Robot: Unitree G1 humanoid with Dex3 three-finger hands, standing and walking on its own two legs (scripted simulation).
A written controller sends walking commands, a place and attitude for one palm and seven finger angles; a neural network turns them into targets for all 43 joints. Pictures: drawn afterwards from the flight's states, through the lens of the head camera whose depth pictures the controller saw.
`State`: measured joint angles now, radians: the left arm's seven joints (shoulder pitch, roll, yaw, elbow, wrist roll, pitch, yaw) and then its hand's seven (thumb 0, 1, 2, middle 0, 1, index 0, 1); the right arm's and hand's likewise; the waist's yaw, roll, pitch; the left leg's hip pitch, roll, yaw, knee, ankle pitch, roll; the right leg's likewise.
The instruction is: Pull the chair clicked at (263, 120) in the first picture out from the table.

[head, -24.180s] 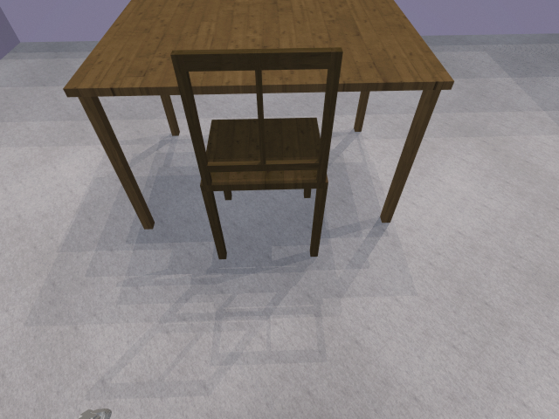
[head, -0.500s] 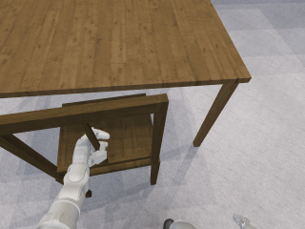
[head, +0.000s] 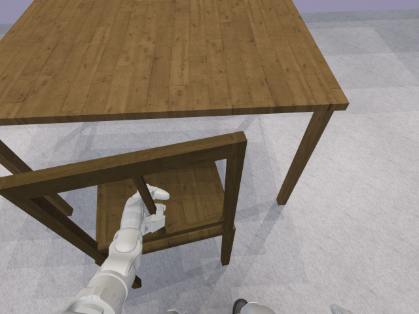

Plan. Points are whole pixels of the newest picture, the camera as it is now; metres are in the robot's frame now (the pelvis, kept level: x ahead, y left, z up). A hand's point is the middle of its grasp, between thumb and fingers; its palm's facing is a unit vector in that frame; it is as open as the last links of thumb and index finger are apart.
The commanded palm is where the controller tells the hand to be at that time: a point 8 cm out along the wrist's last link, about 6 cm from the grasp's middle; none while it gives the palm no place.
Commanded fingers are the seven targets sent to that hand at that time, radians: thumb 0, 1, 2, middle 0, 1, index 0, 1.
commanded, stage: step backward, pulling the chair out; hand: left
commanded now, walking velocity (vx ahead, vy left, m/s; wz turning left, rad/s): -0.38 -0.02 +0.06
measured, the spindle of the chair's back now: (151, 208) +0.35 +0.14 -0.07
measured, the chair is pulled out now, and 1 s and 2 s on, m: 0.14 0.16 0.30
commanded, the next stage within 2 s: none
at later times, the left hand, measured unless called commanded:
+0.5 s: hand (160, 218) +0.32 +0.12 -0.06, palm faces -0.02 -0.98 -0.19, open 4.9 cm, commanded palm +0.30 +0.17 -0.06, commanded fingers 0.00 0.90 0.90 -0.50 -1.45 -0.50 -1.45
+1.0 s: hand (159, 224) +0.31 +0.12 -0.06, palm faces -0.03 -0.99 -0.17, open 4.9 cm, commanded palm +0.28 +0.17 -0.06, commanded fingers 0.00 0.90 0.90 -0.50 -1.45 -0.50 -1.45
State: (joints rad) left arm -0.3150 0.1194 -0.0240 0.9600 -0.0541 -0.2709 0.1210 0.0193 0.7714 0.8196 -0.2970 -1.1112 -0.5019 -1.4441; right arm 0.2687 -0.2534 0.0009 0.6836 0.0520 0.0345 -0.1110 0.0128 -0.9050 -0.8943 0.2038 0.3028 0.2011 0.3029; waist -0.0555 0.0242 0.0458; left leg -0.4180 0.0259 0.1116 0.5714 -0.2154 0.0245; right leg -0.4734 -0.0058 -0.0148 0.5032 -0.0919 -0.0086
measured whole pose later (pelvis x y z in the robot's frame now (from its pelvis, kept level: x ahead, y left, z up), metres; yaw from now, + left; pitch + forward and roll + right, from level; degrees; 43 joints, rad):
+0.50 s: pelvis +0.00 +0.00 +0.00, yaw +1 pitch +2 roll +0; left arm -0.35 0.12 -0.05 0.97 -0.03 -0.26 0.13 0.02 0.76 0.82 -0.29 -1.15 -0.50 -1.44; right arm 0.24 -0.26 0.00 0.70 0.04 0.02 -0.11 0.01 -0.90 -0.89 0.20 0.30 0.20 0.30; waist -0.05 0.01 0.07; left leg -0.42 0.01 0.09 0.59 -0.20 0.03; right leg -0.48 -0.02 -0.04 0.55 -0.14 0.00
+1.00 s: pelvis -0.03 +0.00 +0.00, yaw +3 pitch +3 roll +1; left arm -0.38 0.13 -0.04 0.86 -0.03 -0.16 0.11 0.02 0.77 0.81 -0.25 -1.16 -0.50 -1.44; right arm 0.20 -0.29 -0.02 0.69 0.03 0.06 -0.12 0.01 -0.91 -0.89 0.20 0.30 0.20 0.30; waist -0.08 -0.01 0.11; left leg -0.32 0.02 -0.02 0.56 -0.28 -0.03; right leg -0.48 -0.06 -0.02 0.52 -0.10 0.02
